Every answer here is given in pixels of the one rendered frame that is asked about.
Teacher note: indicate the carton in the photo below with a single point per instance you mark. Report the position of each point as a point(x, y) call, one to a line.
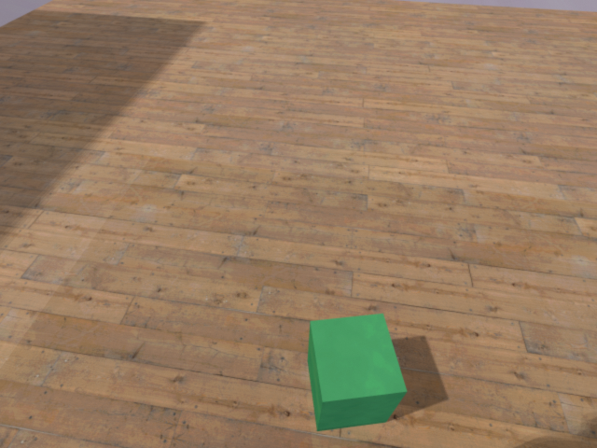
point(355, 376)

